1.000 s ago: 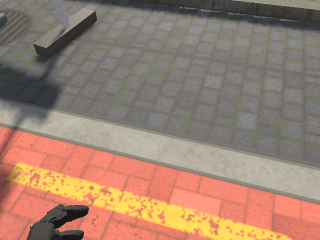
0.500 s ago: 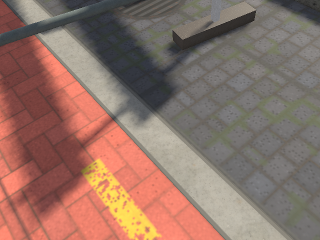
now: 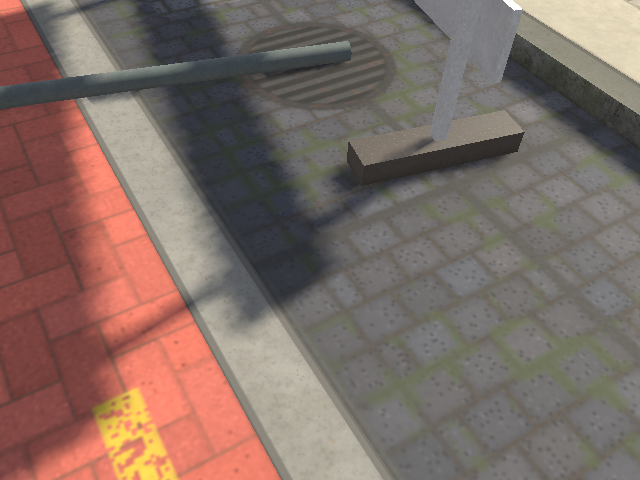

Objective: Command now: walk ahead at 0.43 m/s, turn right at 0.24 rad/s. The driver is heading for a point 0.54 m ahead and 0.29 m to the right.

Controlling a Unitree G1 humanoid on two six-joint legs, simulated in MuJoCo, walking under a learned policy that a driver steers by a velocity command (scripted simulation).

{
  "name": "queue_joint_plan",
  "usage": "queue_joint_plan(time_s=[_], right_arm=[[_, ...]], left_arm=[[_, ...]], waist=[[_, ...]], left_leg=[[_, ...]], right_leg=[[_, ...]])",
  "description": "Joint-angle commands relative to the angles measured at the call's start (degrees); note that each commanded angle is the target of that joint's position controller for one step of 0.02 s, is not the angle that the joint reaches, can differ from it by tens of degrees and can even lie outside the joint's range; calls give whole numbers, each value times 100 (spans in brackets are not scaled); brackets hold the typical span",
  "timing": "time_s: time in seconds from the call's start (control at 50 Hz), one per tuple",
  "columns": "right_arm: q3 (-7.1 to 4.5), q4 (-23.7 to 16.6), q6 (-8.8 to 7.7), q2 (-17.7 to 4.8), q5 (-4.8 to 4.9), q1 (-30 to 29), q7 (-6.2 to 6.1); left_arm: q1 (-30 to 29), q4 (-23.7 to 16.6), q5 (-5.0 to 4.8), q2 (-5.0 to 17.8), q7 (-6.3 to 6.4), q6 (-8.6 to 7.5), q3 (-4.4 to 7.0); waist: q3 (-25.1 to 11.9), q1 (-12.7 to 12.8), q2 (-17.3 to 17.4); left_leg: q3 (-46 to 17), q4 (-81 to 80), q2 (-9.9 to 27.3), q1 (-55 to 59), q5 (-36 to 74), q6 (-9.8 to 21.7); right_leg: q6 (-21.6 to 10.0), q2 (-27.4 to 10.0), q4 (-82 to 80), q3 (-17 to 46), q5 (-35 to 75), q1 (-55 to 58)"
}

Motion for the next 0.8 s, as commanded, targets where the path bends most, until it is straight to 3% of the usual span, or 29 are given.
queue_joint_plan(time_s=[0.02, 0.04, 0.06, 0.08, 0.1, 0.12, 0.14, 0.16, 0.2, 0.26, 0.34, 0.36, 0.38, 0.4, 0.42, 0.44, 0.46, 0.48, 0.5, 0.52, 0.56, 0.62, 0.68, 0.72, 0.76, 0.78, 0.8], right_arm=[[-564, 124, -282, -1704, -59, 1206, -76], [-427, -114, -464, -1229, 2, 521, -165], [-364, -207, -582, -932, 95, 176, -185], [-345, -232, -635, -827, 195, 94, -173], [-338, -197, -666, -832, 209, 158, -174], [-369, -137, -644, -1046, -103, 425, -72], [-427, -97, -646, -1095, -158, 475, -27], [-442, -87, -660, -1096, -151, 584, -9], [-463, -54, -709, -1140, -138, 794, -26], [-523, -6, -737, -1337, -151, 898, -71], [-577, 104, -642, -1514, -204, 1043, -75], [-583, 140, -593, -1554, -204, 1095, -58], [-597, 160, -550, -1648, -182, 1102, -36], [-601, 158, -485, -1720, -111, 974, 6], [-518, 73, -468, -1595, -118, 942, 43], [-262, -508, -558, -665, -114, 765, 139], [-251, -841, -697, -829, -211, -159, 190], [-255, -1015, -764, -1007, -207, -587, 226], [-214, -882, -828, -972, -187, -340, 225], [-192, -773, -830, -954, -214, -155, 206], [-168, -722, -655, -953, -279, 77, 230], [-126, -916, -424, -947, -248, -492, 254], [-22, -1138, -448, -806, -133, -1254, 304], [61, -1163, -517, -642, -102, -1458, 339], [79, -1122, -595, -588, -70, -1409, 298], [46, -1038, -615, -670, -88, -1185, 249], [-229, -1173, -858, -1118, 251, -1196, 167]], left_arm=[[-1295, -1047, -300, 614, 21, -304, 229], [-816, -828, -209, 748, -7, -338, 295], [-301, -565, -98, 770, -37, -323, 324], [-30, -438, 11, 764, -57, -310, 341], [-8, -418, 81, 705, -94, -294, 336], [-129, -429, 545, 674, -369, -117, 313], [-242, -484, 481, 651, -509, -12, 332], [-340, -497, 392, 702, -584, 56, 340], [-527, -549, 312, 793, -650, 125, 358], [-913, -659, 330, 805, -737, 146, 305], [-1353, -803, 330, 839, -781, 125, 227], [-1316, -789, 336, 864, -746, 110, 218], [-923, -682, 325, 928, -673, 75, 245], [112, -349, 288, 1009, -569, -13, 320], [1647, 202, 282, 1279, -461, -102, 470], [1791, 217, 233, 2289, -361, -112, 659], [1558, -24, 93, 2218, -328, -140, 612], [1438, 44, 207, 2109, -292, -140, 575], [1506, 114, 250, 2017, -229, -163, 567], [1203, 63, 250, 1822, -189, -193, 513], [662, -98, 194, 1431, -188, -263, 350], [770, -23, 133, 1327, -206, -417, 301], [950, 118, 129, 1353, -202, -489, 328], [1142, 318, 73, 1369, -159, -503, 332], [1262, 518, -2, 1319, -128, -513, 298], [1267, 584, 0, 1348, -111, -531, 294], [1442, 616, -155, 1037, 80, -482, 256]], waist=[[492, -783, 1882], [493, -359, 1545], [298, -107, 1377], [121, -30, 1174], [160, -32, 1069], [207, -67, 656], [352, -94, 833], [382, -165, 883], [442, -250, 927], [536, -341, 1063], [834, -486, 1092], [830, -473, 1050], [625, -279, 1033], [102, 298, 698], [-803, 982, -41], [-764, 744, -2201], [-750, 829, -1691], [-365, 777, -997], [-309, 588, -432], [-104, 303, 36], [97, -76, -118], [580, -89, 82], [709, 89, 103], [635, 225, 0], [443, 279, -27], [247, 209, -70], [-60, 8, -62]], left_leg=[[-3722, -2773, 2524, 1520, -3310, 1391], [-3198, -2745, 2368, 1508, -2646, 1153], [-2564, -2700, 2130, 1595, -2047, 837], [-2066, -2689, 1988, 1607, -1662, 642], [-1581, -2765, 1876, 1341, -1389, 532], [-985, -3057, 1558, 688, -1321, 484], [-676, -3118, 1534, 637, -1135, 455], [-436, -3147, 1554, 753, -1017, 430], [-116, -3192, 1699, 1048, -902, 374], [463, -3294, 1859, 1285, -893, 249], [1128, -3206, 2025, 1534, -789, 185], [1283, -2928, 2030, 1626, -241, 206], [1438, -2202, 2038, 1656, 1406, 241], [1800, -523, 1849, 1451, 3519, 241], [1914, 1807, 1549, 471, 4221, 139], [1611, 3699, 679, -2140, 479, -287], [115, 4571, 79, -3250, -595, -339], [-138, 4865, 390, -3831, -205, -232], [-154, 4631, 628, -3645, 116, -161], [-191, 4123, 877, -3213, 394, -152], [-187, 3599, 949, -2555, 566, -265], [88, 2724, 846, -2734, 931, -483], [232, 1252, 548, -2440, 1848, -579], [463, 255, 266, -1941, 2532, -435], [507, -384, 48, -1097, 3190, -176], [483, -611, -109, -619, 3261, -70], [80, -944, -251, -204, 3309, -133]], right_leg=[[69, -152, 2139, 427, -1173, -3309], [-55, -252, 2816, 776, -479, -3416], [-63, -264, 3207, 617, -139, -3287], [8, -363, 3546, 454, 94, -3133], [109, -445, 3853, 277, 371, -2914], [143, -436, 3820, -33, 505, -2300], [195, -454, 3874, -152, 644, -2263], [224, -535, 3839, -153, 740, -2323], [233, -710, 3460, -122, 845, -2396], [96, -958, 2315, -433, 683, -1956], [-459, -987, 1245, -1087, -342, -1256], [-620, -843, 1054, -1289, -672, -999], [-775, -484, 972, -1565, -994, -412], [-936, -15, 657, -1737, -897, 816], [-1042, 349, 454, -1387, -1010, 2776], [-1621, -1334, -1100, 1999, -3307, 3836], [-1801, -1706, -2314, 4299, -3323, 3783], [-1709, -1861, -2130, 3801, -2329, 3843], [-1694, -1814, -1851, 3385, -1739, 3474], [-1551, -1585, -1799, 2770, -1488, 2737], [-1560, -1184, -2095, 2228, -1325, 1700], [-1699, -870, -2568, 1821, -525, 1287], [-1613, -595, -2543, 1520, 925, 1331], [-1393, -555, -2306, 1235, 2981, 1641], [-1075, -625, -2088, 1111, 4219, 1875], [-897, -618, -1867, 1130, 4714, 2099], [-703, -846, -1272, 1479, 4686, 2483]])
